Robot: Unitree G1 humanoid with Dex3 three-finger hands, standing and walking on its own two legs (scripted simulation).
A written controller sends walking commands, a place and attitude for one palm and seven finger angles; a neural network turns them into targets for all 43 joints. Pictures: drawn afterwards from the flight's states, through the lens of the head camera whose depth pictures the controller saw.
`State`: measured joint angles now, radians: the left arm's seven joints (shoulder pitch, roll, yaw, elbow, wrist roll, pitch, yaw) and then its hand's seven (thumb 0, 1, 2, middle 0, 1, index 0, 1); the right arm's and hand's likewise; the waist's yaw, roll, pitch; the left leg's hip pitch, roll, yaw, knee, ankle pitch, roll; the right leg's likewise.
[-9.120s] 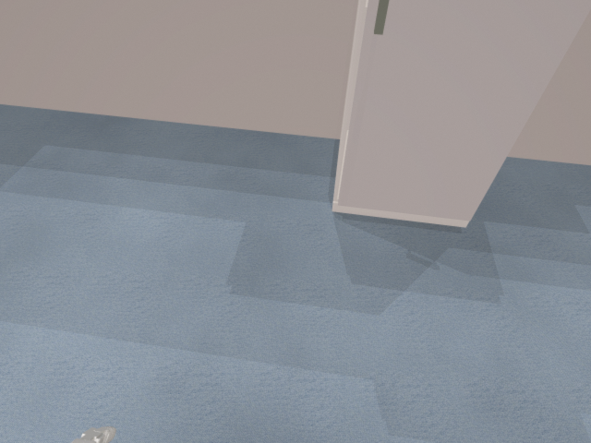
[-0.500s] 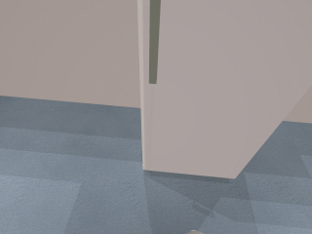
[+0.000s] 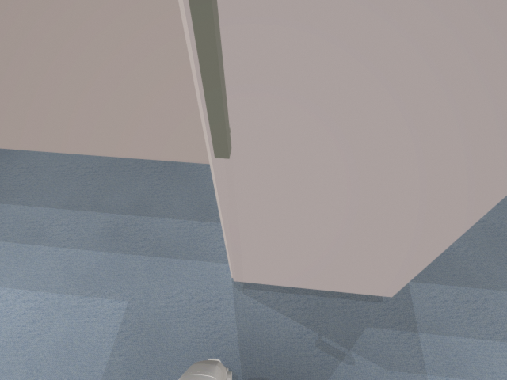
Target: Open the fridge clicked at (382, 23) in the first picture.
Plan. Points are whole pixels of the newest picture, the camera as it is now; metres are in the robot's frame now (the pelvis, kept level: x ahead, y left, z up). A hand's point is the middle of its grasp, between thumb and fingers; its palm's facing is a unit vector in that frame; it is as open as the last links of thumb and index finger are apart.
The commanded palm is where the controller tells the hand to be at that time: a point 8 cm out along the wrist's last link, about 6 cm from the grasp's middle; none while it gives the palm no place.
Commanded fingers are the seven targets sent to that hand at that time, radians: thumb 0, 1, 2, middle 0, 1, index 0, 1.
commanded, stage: come to a stop and stand still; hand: left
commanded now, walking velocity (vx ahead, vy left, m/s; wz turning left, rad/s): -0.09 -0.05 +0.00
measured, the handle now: (214, 56) +0.47 +0.09 +0.25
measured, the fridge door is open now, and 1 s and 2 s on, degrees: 0 0 0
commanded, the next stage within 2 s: look again from close up in 1.52 s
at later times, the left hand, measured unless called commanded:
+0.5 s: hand out of the picture +0.01 +0.21 -0.17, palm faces +0.00 -0.98 -0.21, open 7.4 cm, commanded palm none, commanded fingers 0.00 0.90 0.90 -0.20 -0.30 -0.20 -0.30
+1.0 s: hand out of the picture -0.05 +0.12 -0.18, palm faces +0.02 -0.99 -0.13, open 7.4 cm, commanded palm none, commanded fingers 0.00 0.90 0.90 -0.20 -0.30 -0.20 -0.30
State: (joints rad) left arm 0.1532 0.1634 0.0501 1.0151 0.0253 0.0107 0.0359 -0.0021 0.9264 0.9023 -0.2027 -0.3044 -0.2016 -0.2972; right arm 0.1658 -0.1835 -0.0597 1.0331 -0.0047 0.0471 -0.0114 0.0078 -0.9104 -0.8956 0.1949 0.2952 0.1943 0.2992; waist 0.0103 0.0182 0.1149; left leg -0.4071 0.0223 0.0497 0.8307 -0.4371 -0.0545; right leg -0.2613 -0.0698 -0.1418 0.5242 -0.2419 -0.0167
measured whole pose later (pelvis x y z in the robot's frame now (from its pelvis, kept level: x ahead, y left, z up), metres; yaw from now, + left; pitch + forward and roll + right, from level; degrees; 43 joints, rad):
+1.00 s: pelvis -0.04 -0.02 +0.00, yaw -1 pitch -2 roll -1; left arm 0.30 0.09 0.01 1.14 0.00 0.01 0.03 0.01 0.91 0.90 -0.20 -0.30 -0.20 -0.30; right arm 0.39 -0.09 -0.02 1.19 -0.01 0.02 -0.02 0.01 -0.91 -0.90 0.20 0.30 0.19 0.30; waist -0.03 0.00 0.05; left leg -0.29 0.07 0.04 0.47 -0.14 -0.04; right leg -0.13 0.00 -0.06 0.48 -0.32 -0.01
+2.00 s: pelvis -0.02 +0.01 +0.00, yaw -2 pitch -1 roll +0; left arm 0.33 0.19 -0.01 1.08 0.02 -0.01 0.03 0.01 0.90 0.90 -0.20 -0.30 -0.20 -0.30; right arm 0.24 -0.18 0.00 1.09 -0.01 -0.01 0.00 0.01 -0.91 -0.90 0.20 0.30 0.20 0.30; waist 0.01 -0.02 0.03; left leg -0.29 0.01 0.06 0.49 -0.18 0.02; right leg -0.11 -0.06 -0.02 0.47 -0.33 0.04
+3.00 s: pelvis -0.02 -0.01 +0.00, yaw -1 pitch -2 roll +0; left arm 0.32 0.18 0.00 1.10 0.01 -0.01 0.02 0.01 0.90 0.90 -0.20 -0.30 -0.20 -0.30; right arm 0.23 -0.18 0.00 1.12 -0.01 -0.01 -0.01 0.01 -0.91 -0.90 0.20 0.30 0.20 0.30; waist 0.01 -0.01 0.03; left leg -0.26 0.03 0.03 0.45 -0.16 -0.01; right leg -0.09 -0.03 -0.05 0.45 -0.33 0.01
